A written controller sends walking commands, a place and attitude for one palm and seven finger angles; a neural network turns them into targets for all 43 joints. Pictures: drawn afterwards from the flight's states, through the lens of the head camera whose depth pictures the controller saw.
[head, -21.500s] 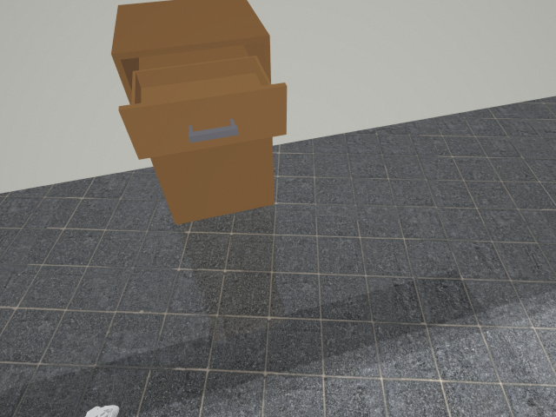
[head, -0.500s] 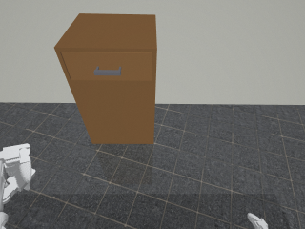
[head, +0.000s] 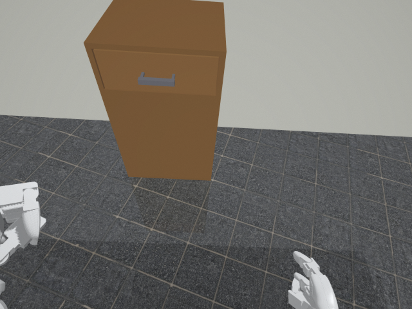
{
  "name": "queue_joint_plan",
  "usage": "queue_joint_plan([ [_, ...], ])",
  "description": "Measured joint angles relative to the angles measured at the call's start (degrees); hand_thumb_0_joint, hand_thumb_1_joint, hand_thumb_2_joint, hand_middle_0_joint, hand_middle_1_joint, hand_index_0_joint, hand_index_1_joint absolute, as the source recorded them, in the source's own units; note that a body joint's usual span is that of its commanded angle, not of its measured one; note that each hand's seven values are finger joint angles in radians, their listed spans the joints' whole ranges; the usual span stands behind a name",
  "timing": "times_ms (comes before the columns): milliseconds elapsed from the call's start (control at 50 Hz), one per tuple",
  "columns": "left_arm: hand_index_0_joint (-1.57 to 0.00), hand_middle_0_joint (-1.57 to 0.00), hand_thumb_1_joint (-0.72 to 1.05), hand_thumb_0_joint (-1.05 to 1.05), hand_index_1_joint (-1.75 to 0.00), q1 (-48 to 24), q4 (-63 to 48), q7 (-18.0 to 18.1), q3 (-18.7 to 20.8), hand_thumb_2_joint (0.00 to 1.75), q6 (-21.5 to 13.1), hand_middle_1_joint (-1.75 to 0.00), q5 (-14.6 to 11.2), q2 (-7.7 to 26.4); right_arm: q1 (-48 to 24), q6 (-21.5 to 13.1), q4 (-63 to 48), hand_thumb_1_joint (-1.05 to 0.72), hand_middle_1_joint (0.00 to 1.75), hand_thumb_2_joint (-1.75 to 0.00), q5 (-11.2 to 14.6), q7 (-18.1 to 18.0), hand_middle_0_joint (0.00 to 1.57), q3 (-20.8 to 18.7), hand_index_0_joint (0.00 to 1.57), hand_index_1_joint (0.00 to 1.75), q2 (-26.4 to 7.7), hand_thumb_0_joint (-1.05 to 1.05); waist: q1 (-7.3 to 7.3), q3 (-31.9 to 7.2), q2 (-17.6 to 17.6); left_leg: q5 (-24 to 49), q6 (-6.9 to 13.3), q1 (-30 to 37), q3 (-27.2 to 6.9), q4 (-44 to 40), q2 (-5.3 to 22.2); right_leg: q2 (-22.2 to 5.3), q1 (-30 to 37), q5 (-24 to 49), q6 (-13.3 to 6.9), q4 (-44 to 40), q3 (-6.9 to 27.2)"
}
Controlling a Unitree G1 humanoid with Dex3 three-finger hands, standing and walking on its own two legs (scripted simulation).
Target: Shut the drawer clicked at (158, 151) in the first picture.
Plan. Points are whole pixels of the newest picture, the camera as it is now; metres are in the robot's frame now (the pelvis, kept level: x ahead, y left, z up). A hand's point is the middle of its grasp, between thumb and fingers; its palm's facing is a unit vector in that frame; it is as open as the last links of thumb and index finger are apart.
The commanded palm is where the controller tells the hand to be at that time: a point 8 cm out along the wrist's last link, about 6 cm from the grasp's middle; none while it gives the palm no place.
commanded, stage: stop stepping back and stand still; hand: left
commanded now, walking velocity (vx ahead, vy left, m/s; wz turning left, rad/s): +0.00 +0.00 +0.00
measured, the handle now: (157, 78) +0.86 +0.23 -0.07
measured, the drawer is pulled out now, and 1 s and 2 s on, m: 0.00 0.00 0.00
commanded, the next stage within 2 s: let the arm hang, fingers relaxed in 0.08 s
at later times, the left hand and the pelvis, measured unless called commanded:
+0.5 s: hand out of the picture +0.03 +0.19 -0.18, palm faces +0.03 -0.98 -0.21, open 3.2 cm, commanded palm none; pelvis -0.02 +0.00 -0.01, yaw +1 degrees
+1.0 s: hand out of the picture -0.05 +0.16 -0.17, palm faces +0.05 -0.98 -0.18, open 7.1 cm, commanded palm none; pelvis -0.02 -0.01 +0.00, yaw +1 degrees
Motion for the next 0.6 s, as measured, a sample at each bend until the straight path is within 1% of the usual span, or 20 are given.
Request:
queue_joint_plan([
  [80,-1.41,-1.41,0.89,0.01,-1.60,2.3,0.3,-0.1,1.0,0.90,-0.7,-1.60,-0.5,0.7,0.1,0.7,0.1,-0.90,0.30,-0.90,0.1,0.1,0.20,-0.5,0.21,0.30,-0.5,0.01,-0.60,-0.9,1.0,0.1,-0.1,-0.2,0.1,-0.2,0.4,0.4,0.3,0.9,0.0,-1.5,0.1],
  [180,-1.41,-1.41,0.89,0.01,-1.60,3.0,3.3,-0.2,0.5,0.90,0.4,-1.60,-0.7,0.0,0.7,1.5,0.6,-0.90,0.30,-0.90,0.3,-0.5,0.20,-1.2,0.21,0.30,-1.7,0.01,-0.62,-1.6,1.8,0.5,0.0,0.3,0.4,-1.0,0.3,0.3,0.5,1.3,0.1,-2.0,0.4],
  [200,-1.41,-1.41,0.89,0.01,-1.60,1.3,6.7,-1.1,-0.8,0.90,-0.4,-1.60,0.4,0.2,0.7,0.2,1.9,-0.90,0.30,-0.90,0.3,0.5,0.20,-1.7,0.20,0.30,-2.4,0.01,-0.50,-2.1,2.3,0.4,0.1,-0.7,0.1,-0.3,0.2,0.2,-0.4,1.1,0.1,-1.1,0.1],
  [220,-1.41,-1.40,0.89,0.00,-1.60,-1.7,12.6,-2.8,-3.1,0.90,0.1,-1.60,1.4,0.5,0.2,-0.5,3.9,-0.90,0.30,-0.90,0.2,1.6,0.20,-2.3,0.20,0.30,-3.6,0.01,-0.03,-2.6,3.1,0.2,0.2,-1.9,-0.1,1.0,0.0,-0.1,-1.6,0.5,0.1,0.5,-0.2],
  [240,-1.40,-1.40,0.89,0.00,-1.59,-5.1,19.6,-4.4,-5.7,0.90,2.1,-1.60,2.2,0.2,-0.5,-0.1,5.8,-0.90,0.30,-0.90,0.0,2.4,0.20,-2.7,0.20,0.30,-4.8,0.01,0.34,-2.9,3.9,-0.2,0.3,-2.8,-0.2,2.3,-0.2,-0.3,-2.6,-0.2,0.3,2.0,-0.3],
  [260,-1.40,-1.39,0.89,0.00,-1.59,-8.0,27.2,-5.7,-8.0,0.90,4.7,-1.59,2.7,-0.8,-1.2,0.7,7.5,-0.90,0.30,-0.90,-0.3,2.9,0.20,-3.0,0.20,0.30,-5.9,0.01,0.40,-3.2,4.8,-0.7,0.5,-3.7,-0.2,3.5,-0.4,-0.6,-3.5,-0.9,0.4,3.5,-0.4],
  [300,-1.37,-1.36,0.90,0.00,-1.56,-12.5,42.3,-7.2,-11.7,0.90,9.4,-1.56,3.5,-3.3,-2.1,2.6,10.0,-0.91,0.30,-0.90,-0.8,3.2,0.20,-3.3,0.20,0.30,-7.0,0.01,-0.16,-3.6,5.7,-1.6,0.8,-4.8,-0.1,5.6,-0.7,-1.0,-4.9,-2.1,0.5,6.2,-0.2],
  [320,-1.35,-1.34,0.90,0.00,-1.54,-14.0,49.0,-7.7,-13.2,0.90,11.4,-1.54,3.8,-4.6,-2.3,3.4,10.8,-0.91,0.30,-0.90,-1.1,3.2,0.20,-3.2,0.20,0.30,-7.1,0.01,-0.59,-3.6,5.6,-1.9,0.9,-5.1,0.0,6.2,-0.8,-1.1,-5.4,-2.7,0.5,7.3,0.0],
  [340,-1.32,-1.32,0.90,0.00,-1.52,-15.0,54.9,-8.1,-14.5,0.90,12.8,-1.52,4.1,-5.8,-2.1,4.1,11.5,-0.91,0.30,-0.90,-1.3,3.2,0.20,-3.2,0.20,0.30,-6.9,0.01,-1.04,-3.3,5.1,-2.1,0.9,-5.2,0.2,6.7,-0.9,-1.3,-5.7,-3.1,0.6,8.3,0.1],
  [380,-1.27,-1.26,0.90,0.00,-1.46,-16.0,64.4,-8.5,-16.8,0.90,14.7,-1.47,4.3,-8.0,-1.1,5.1,12.7,-0.91,0.29,-0.90,-1.8,3.0,0.20,-2.8,0.20,0.30,-5.8,0.01,-1.73,-2.5,3.2,-2.2,0.8,-4.9,0.3,7.0,-1.1,-1.4,-5.8,-3.6,0.4,9.4,0.2],
  [420,-1.20,-1.20,0.91,0.01,-1.40,-16.2,71.6,-8.7,-18.7,0.90,15.4,-1.40,4.2,-10.0,0.5,6.0,14.3,-0.91,0.29,-0.90,-2.0,2.9,0.20,-2.2,0.20,0.30,-4.5,0.01,-1.95,-1.6,1.0,-2.0,0.6,-4.3,0.1,6.8,-1.0,-1.4,-5.3,-3.6,0.2,9.4,0.1],
  [440,-1.17,-1.17,0.90,0.01,-1.37,-16.2,74.4,-7.4,-18.7,0.90,15.3,-1.39,4.9,-10.5,1.4,6.3,15.2,-0.91,0.29,-0.90,-2.1,2.8,0.20,-2.0,0.20,0.30,-3.7,0.01,-1.92,-1.1,0.0,-1.8,0.5,-4.1,-0.2,6.5,-0.9,-1.2,-5.0,-3.4,0.1,9.1,-0.2],
  [460,-1.14,-1.14,0.90,0.01,-1.33,-16.4,76.9,-6.6,-18.1,0.90,15.2,-1.38,5.1,-10.0,2.3,6.6,16.2,-0.91,0.29,-0.90,-2.1,2.7,0.20,-1.7,0.20,0.30,-3.0,0.01,-1.70,-0.7,-0.9,-1.5,0.3,-4.0,-0.5,6.2,-0.7,-0.9,-4.6,-3.1,-0.1,8.4,-0.6],
  [480,-1.10,-1.11,0.90,0.01,-1.29,-16.4,79.2,-6.8,-18.0,0.90,15.0,-1.36,4.7,-9.3,3.3,6.9,17.3,-0.91,0.29,-0.90,-2.1,2.7,0.20,-1.5,0.20,0.30,-2.3,0.01,-1.42,-0.4,-1.5,-1.2,0.1,-3.8,-0.9,5.8,-0.5,-0.7,-4.2,-2.7,-0.3,7.7,-0.9],
  [540,-0.99,-1.00,0.90,0.01,-1.18,-16.0,84.7,-7.4,-17.8,0.90,14.4,-1.25,3.6,-8.1,5.6,7.8,20.1,-0.91,0.29,-0.90,-2.0,2.3,0.20,-1.5,0.20,0.30,-1.1,0.01,-0.65,0.3,-1.6,-0.2,-0.2,-3.5,-1.8,4.5,-0.1,-0.1,-3.0,-1.1,-0.7,4.9,-1.9],
  [600,-0.87,-0.88,0.90,0.01,-1.05,-15.0,89.3,-7.9,-18.3,0.90,13.8,-1.11,3.3,-8.1,7.2,8.3,22.4,-0.91,0.29,-0.90,-1.8,2.0,0.20,-1.9,0.20,0.30,-0.6,0.01,-0.19,0.5,-0.2,0.8,-0.2,-3.1,-2.2,3.0,0.0,0.1,-2.0,0.2,-0.9,2.6,-2.2],
])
